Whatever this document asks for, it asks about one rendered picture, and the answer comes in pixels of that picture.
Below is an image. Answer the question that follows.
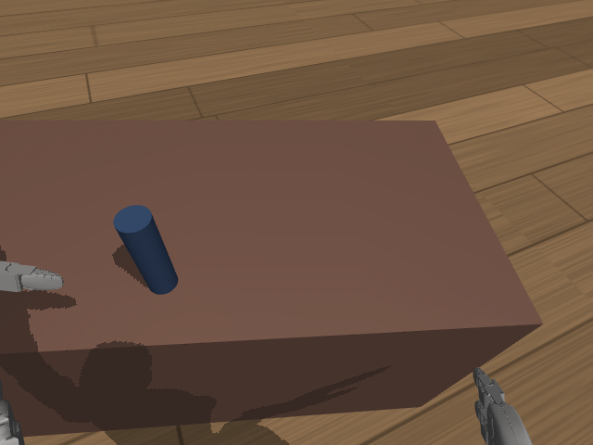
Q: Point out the right robot hand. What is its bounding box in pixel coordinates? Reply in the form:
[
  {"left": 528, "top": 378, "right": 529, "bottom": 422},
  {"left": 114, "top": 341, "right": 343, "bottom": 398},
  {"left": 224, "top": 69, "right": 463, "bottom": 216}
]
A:
[{"left": 473, "top": 367, "right": 533, "bottom": 445}]

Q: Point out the left robot hand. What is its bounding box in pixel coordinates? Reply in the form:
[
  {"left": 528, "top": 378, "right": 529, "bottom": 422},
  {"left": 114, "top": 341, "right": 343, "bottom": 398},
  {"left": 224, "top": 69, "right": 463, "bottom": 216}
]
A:
[{"left": 0, "top": 261, "right": 64, "bottom": 292}]

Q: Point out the can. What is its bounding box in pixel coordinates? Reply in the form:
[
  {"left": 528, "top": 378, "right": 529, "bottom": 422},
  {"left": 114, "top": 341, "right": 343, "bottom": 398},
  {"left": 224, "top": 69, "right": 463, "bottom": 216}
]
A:
[{"left": 113, "top": 205, "right": 178, "bottom": 295}]

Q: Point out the left robot arm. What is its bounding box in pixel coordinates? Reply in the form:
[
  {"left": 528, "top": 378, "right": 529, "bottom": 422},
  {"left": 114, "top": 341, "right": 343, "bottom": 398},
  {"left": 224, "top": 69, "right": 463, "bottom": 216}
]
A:
[{"left": 0, "top": 379, "right": 25, "bottom": 445}]

